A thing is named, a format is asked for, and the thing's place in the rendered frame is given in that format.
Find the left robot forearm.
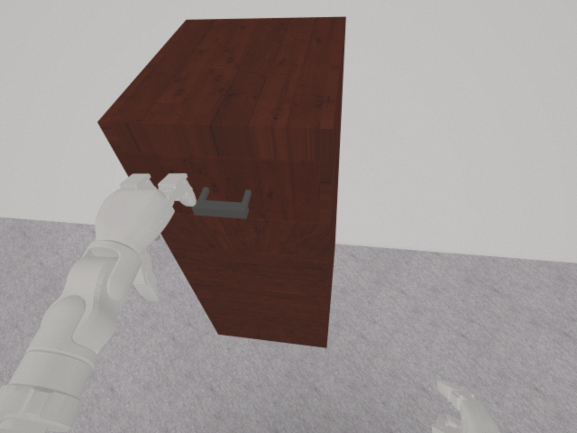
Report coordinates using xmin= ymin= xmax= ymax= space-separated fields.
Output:
xmin=0 ymin=240 xmax=142 ymax=433

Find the drawer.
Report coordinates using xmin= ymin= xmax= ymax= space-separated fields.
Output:
xmin=128 ymin=152 xmax=320 ymax=223

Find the handle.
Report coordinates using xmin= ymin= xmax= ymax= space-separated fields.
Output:
xmin=192 ymin=188 xmax=252 ymax=219

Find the right robot hand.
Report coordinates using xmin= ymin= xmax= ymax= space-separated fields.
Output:
xmin=431 ymin=380 xmax=499 ymax=433

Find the left robot hand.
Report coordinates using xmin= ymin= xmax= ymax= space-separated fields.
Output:
xmin=95 ymin=173 xmax=197 ymax=301

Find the cabinet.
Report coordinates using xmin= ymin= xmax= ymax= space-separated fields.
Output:
xmin=98 ymin=17 xmax=346 ymax=348

